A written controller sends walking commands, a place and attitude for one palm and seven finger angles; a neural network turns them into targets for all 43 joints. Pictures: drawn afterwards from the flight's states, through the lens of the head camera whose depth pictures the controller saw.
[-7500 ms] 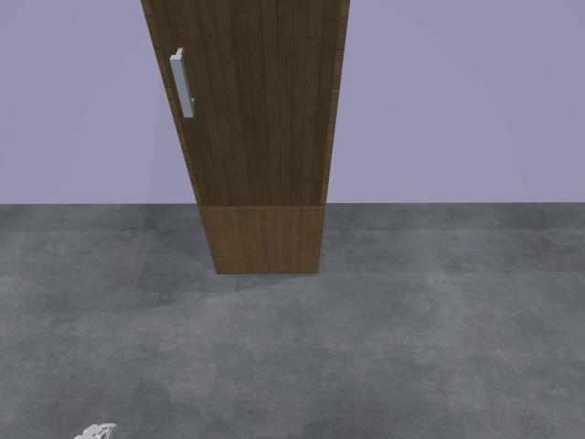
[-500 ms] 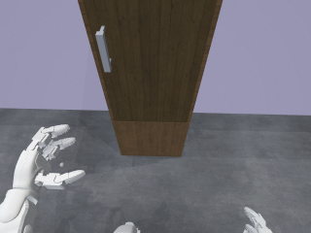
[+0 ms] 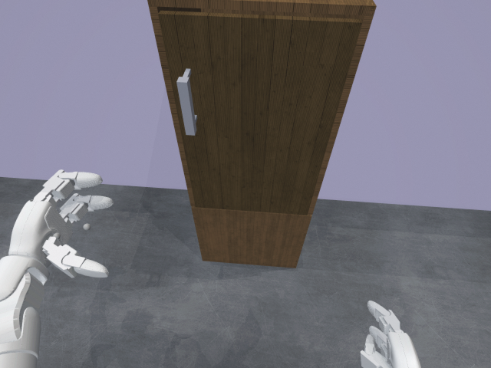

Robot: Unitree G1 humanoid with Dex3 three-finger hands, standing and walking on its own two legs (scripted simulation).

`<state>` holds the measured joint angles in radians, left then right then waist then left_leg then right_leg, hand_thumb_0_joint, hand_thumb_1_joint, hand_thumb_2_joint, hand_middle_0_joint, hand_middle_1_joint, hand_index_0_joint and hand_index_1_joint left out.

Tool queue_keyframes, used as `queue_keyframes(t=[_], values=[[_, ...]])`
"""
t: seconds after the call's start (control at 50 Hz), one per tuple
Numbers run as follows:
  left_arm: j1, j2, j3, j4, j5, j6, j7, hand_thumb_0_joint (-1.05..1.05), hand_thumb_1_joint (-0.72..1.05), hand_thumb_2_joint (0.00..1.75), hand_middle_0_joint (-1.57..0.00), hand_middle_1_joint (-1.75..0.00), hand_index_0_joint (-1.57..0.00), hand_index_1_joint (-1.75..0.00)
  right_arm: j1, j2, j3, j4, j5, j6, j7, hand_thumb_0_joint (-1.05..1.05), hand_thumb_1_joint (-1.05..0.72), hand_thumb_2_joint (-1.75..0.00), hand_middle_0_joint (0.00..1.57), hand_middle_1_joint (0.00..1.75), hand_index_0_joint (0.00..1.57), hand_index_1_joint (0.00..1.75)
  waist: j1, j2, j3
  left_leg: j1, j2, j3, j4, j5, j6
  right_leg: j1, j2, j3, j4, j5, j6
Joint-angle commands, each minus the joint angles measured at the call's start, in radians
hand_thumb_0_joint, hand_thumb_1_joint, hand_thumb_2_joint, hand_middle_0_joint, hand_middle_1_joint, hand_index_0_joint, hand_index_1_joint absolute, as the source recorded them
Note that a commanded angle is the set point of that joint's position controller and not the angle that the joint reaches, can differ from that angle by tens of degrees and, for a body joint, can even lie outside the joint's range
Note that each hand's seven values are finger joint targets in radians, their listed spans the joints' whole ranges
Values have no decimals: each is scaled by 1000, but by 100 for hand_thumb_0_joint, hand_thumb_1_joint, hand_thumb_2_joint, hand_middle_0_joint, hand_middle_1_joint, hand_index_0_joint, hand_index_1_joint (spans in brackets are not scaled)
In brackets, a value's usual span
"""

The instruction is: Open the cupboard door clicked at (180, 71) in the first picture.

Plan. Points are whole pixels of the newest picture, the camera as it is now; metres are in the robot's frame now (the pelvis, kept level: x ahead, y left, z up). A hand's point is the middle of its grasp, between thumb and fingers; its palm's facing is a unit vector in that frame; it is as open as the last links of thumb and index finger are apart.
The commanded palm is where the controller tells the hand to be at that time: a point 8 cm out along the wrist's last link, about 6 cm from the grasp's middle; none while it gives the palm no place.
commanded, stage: raise the hand with hooked fingers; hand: left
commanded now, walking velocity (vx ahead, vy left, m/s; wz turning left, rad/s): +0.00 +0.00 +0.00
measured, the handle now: (189, 102) +0.61 +0.19 +0.10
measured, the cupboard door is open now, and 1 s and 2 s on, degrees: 0 0 0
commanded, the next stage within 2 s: move the hooked fingers beside the handle in 0.64 s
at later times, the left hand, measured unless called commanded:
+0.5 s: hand (97, 213) +0.29 +0.25 +0.12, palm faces +0.05 -1.00 -0.01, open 14.0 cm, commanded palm +0.26 +0.30 +0.13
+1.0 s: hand (108, 195) +0.32 +0.25 +0.13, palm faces +0.03 -1.00 +0.00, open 14.0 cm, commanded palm +0.30 +0.29 +0.13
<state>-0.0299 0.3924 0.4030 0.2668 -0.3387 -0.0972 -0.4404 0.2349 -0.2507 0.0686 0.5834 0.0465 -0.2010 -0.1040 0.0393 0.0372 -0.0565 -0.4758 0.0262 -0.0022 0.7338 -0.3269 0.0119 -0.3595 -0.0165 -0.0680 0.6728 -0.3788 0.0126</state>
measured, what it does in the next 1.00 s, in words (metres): stands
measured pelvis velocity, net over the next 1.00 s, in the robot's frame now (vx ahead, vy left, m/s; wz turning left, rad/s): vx -0.01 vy -0.02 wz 0.00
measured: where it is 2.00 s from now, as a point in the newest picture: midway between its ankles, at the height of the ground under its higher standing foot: outside the picture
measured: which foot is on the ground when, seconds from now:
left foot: down 0.00-1.00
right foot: down 0.00-1.00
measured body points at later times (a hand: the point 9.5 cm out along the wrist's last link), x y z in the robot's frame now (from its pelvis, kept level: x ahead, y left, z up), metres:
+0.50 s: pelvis +0.00 -0.02 +0.01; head +0.00 -0.03 +0.46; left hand +0.28 +0.30 +0.13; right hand +0.15 -0.27 -0.07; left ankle +0.03 +0.11 -0.72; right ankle -0.02 -0.13 -0.72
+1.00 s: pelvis -0.01 -0.02 +0.00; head +0.01 -0.02 +0.45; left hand +0.31 +0.30 +0.13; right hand +0.15 -0.26 -0.08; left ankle +0.03 +0.11 -0.72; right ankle -0.02 -0.13 -0.72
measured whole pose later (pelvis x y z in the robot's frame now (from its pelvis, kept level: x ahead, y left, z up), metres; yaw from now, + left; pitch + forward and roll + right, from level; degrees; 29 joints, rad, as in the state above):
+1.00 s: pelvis -0.01 -0.02 +0.00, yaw +0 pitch +3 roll -1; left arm -0.30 0.43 0.39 0.52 -0.30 -0.10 -0.45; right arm 0.25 -0.28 0.06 0.62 0.06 -0.20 -0.12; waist 0.02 0.04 -0.03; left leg -0.46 0.04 -0.01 0.68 -0.28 -0.01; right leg -0.35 0.00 -0.07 0.65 -0.35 -0.01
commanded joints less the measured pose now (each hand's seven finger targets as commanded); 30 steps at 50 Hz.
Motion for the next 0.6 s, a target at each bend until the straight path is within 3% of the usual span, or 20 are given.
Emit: queue_keyframes(t=[0.0, 0.1, 0.12, 0.18, 0.3, 0.38, 0.46, 0.54, 0.58], values=[[-316, 288, 109, -212, -28, -57, -15, 0, -50, 30, -30, -120, -30, -120, -51, -148, -63, -141, 10, -57, -19, 0, -90, -90, 20, 30, 20, 30, -21, 79, -213, 238, -24, -36, -134, 224, 6, -3, 52, 1, -101, 261, -38], [-327, 323, 146, -128, -43, -31, -33, 0, -50, 30, -30, -120, -30, -120, -47, -153, -64, -136, 14, -56, -22, 0, -90, -90, 20, 30, 20, 30, -17, 21, -191, 229, -27, -25, -147, 220, 13, 24, 47, 11, -130, 285, -31], [-344, 327, 145, -120, -43, -26, -38, 0, -50, 30, -30, -120, -30, -120, -46, -153, -63, -133, 16, -56, -22, 0, -90, -90, 20, 30, 20, 30, -17, 46, -195, 234, -29, -22, -150, 221, 12, 25, 45, 13, -132, 287, -32], [-292, 282, 117, -63, -51, -9, -56, 0, -50, 30, -30, -120, -30, -120, -35, -154, -68, -137, 18, -55, -14, 0, -90, -90, 20, 30, 20, 30, -13, -8, -173, 221, -30, -13, -142, 230, 17, 24, 45, 18, -135, 314, -28], [-328, 326, 145, -130, -39, -36, -35, 0, -50, 30, -30, -120, -30, -120, -39, -153, -74, -150, 16, -53, -6, 0, -90, -90, 20, 30, 20, 30, -9, 37, -195, 220, -33, -4, -144, 208, 16, 25, 39, 33, -136, 280, -26], [-341, 328, 155, -145, -42, -60, -14, 0, -50, 30, -30, -120, -30, -120, -37, -149, -72, -147, 13, -53, -10, 0, -90, -90, 20, 30, 20, 30, -11, 20, -176, 209, -33, -2, -147, 184, 17, 29, 40, 42, -144, 250, -23], [-344, 312, 140, -146, -29, -68, -12, 0, -50, 30, -30, -120, -30, -120, -42, -146, -72, -142, 15, -58, -15, 0, -90, -90, 20, 30, 20, 30, -16, 59, -189, 230, -33, 2, -151, 183, 18, 23, 38, 44, -146, 258, -21], [-338, 305, 130, -124, -32, -57, -22, 0, -50, 30, -30, -120, -30, -120, -41, -147, -70, -138, 17, -61, -19, 0, -90, -90, 20, 30, 20, 30, -17, 43, -169, 221, -31, 0, -154, 173, 17, 19, 39, 40, -150, 253, -21], [-332, 302, 129, -107, -44, -51, -28, 0, -50, 30, -30, -120, -30, -120, -42, -148, -69, -140, 17, -63, -20, 0, -90, -90, 20, 30, 20, 30, -15, -9, -153, 206, -33, -1, -151, 162, 19, 23, 39, 49, -158, 237, -18]])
